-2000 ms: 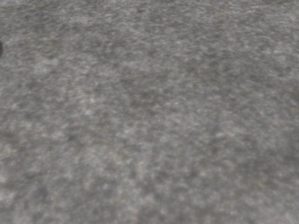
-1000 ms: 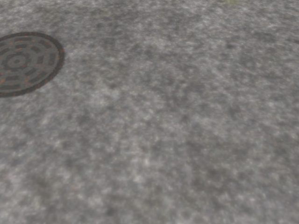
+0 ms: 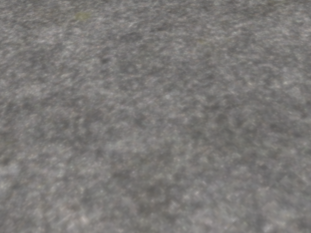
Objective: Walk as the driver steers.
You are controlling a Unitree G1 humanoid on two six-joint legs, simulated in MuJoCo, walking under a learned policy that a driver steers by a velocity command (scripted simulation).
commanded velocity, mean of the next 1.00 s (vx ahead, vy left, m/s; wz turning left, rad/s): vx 0.10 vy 0.00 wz -0.41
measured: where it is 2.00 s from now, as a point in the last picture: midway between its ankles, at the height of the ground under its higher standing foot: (252, 201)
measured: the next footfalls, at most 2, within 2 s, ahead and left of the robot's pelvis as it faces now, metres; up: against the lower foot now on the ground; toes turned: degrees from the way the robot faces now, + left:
left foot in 0.28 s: +0.07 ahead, +0.13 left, +0.00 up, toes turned -16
right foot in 0.70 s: -0.03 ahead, -0.12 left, +0.00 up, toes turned -21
